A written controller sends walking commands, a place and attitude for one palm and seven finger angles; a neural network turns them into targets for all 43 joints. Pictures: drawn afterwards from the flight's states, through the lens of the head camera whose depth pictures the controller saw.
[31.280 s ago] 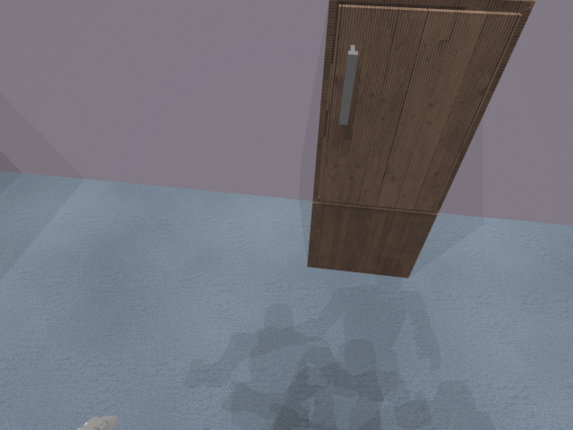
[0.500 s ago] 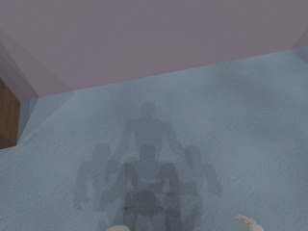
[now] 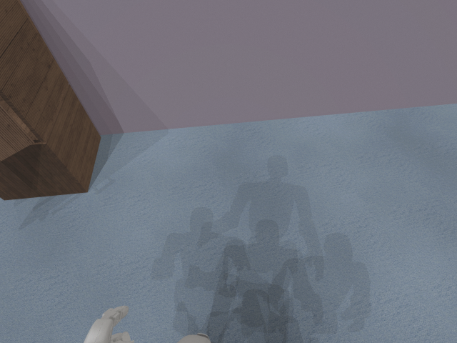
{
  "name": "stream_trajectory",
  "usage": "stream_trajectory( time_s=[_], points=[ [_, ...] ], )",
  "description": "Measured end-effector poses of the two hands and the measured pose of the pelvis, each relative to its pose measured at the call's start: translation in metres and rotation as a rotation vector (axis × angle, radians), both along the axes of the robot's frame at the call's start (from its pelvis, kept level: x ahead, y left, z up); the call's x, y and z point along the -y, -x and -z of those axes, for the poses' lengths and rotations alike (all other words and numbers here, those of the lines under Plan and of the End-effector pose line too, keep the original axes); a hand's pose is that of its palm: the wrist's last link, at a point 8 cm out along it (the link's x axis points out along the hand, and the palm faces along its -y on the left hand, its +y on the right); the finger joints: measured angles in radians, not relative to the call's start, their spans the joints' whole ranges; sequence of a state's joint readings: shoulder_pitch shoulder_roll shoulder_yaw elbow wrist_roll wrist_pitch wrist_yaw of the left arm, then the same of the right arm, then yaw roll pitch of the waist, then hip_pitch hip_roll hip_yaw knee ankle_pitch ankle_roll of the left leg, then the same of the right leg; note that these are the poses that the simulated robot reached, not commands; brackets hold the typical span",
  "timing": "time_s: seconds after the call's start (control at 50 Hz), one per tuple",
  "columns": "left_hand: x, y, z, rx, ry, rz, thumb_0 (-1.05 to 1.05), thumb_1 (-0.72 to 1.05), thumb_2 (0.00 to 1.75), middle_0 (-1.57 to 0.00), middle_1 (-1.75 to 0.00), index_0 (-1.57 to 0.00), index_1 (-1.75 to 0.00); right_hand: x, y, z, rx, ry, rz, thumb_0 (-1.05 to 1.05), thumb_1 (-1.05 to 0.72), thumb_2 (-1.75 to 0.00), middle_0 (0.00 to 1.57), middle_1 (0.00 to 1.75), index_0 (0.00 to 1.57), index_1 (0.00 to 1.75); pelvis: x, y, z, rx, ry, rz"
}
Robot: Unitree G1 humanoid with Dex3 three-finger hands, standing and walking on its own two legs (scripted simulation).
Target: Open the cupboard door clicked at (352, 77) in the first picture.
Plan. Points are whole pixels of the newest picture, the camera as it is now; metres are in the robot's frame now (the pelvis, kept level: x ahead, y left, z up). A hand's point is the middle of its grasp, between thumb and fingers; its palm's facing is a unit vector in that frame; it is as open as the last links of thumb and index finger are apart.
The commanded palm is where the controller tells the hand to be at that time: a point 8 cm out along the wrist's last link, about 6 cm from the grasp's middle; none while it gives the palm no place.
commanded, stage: turn to face it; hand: left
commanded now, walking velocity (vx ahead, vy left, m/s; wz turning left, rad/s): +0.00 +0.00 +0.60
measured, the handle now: out of the picture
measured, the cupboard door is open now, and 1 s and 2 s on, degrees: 40 40 40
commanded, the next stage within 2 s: take the last steps up to it in 1.10 s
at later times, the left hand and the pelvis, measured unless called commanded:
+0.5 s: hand out of the picture -0.04 +0.24 -0.18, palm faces +0.37 -0.89 -0.26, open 7.4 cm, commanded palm none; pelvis +0.00 +0.02 -0.01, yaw +20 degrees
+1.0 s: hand out of the picture +0.01 +0.19 -0.14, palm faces +0.55 -0.79 -0.27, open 7.4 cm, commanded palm none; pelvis +0.03 -0.03 +0.01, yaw +35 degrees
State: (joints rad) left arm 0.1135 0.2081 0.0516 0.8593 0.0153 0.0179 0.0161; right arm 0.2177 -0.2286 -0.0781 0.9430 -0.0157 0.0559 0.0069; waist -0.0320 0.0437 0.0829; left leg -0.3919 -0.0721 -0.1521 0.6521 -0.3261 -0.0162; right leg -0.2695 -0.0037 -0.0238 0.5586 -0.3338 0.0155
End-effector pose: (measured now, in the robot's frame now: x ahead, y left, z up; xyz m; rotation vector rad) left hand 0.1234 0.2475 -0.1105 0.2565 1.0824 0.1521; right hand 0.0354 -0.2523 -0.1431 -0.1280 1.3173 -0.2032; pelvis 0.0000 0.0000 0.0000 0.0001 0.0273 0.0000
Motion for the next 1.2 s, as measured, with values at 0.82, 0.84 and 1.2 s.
stream_trajectory(
  time_s=[0.82, 0.84, 1.2],
  points=[
    [-0.028, 0.135, 0.002, -0.033, 0.028, -0.528, 0.01, 0.91, 0.9, -0.2, -0.3, -0.2, -0.3, -0.062, -0.144, -0.015, 0.057, 0.002, -0.556, 0.0, -0.9, -0.89, 0.2, 0.3, 0.2, 0.3, 0.001, -0.012, -0.007, 0.009, 0.003, -0.505],
    [-0.024, 0.132, 0.001, -0.024, 0.021, -0.533, 0.01, 0.91, 0.9, -0.2, -0.3, -0.2, -0.3, -0.057, -0.145, -0.011, 0.045, -0.004, -0.557, 0.0, -0.9, -0.89, 0.2, 0.3, 0.2, 0.3, 0.006, -0.014, -0.005, 0.007, -0.001, -0.516],
    [0.064, 0.221, 0.007, -0.133, 0.094, -0.795, 0.0, 0.92, 0.9, -0.2, -0.3, -0.21, -0.3, -0.077, -0.208, -0.017, 0.027, 0.006, -0.767, 0.0, -0.91, -0.9, 0.2, 0.3, 0.2, 0.3, 0.025, -0.026, -0.012, 0.023, -0.047, -0.717]
  ],
)
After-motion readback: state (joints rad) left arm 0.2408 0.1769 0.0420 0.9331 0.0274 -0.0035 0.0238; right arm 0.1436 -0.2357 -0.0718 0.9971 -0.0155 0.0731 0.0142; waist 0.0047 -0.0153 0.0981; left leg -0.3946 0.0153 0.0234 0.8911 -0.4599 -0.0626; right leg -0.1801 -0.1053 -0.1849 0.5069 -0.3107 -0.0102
